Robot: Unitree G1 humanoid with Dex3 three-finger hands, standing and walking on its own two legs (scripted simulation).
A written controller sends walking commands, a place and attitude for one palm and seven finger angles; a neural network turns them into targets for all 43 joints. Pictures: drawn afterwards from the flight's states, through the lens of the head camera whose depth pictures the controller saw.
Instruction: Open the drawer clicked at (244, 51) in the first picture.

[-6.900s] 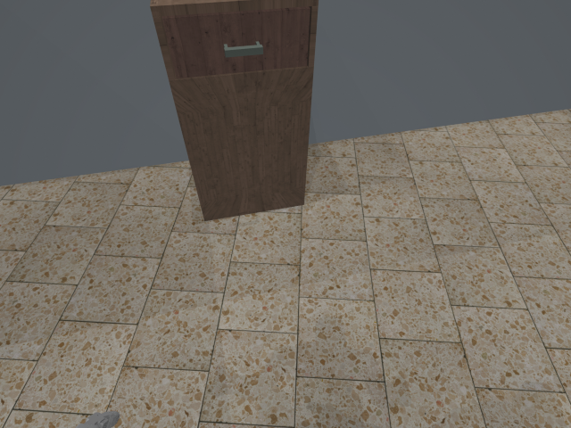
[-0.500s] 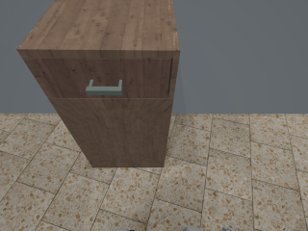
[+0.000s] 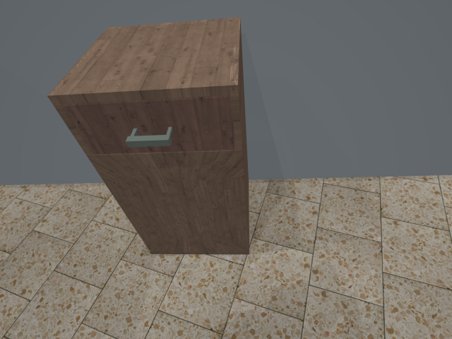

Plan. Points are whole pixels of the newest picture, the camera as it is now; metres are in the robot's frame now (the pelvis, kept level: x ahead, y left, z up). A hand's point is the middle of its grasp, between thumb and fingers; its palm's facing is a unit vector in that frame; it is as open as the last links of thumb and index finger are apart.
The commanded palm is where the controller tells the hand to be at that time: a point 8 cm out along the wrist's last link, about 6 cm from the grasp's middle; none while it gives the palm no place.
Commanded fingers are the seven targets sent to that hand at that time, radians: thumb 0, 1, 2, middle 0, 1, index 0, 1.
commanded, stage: come to a stop and stand still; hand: left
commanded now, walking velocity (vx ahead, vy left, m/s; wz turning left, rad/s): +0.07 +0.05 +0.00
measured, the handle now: (150, 136) +0.60 +0.27 +0.01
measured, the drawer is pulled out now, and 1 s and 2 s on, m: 0.00 0.00 0.00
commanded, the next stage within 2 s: look again from close up in 0.68 s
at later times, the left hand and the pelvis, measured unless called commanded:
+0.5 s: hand out of the picture +0.00 +0.24 -0.19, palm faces +0.04 -0.98 -0.19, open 7.4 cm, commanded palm none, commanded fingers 0.00 0.90 0.90 -0.20 -0.30 -0.20 -0.30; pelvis +0.00 +0.07 -0.01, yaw -1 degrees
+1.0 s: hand out of the picture +0.00 +0.25 -0.19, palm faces -0.01 -0.98 -0.19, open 7.3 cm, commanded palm none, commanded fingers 0.00 0.90 0.90 -0.20 -0.30 -0.20 -0.30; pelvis -0.01 +0.08 -0.02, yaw -1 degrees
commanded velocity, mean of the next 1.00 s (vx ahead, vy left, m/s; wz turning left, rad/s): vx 0.00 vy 0.00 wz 0.00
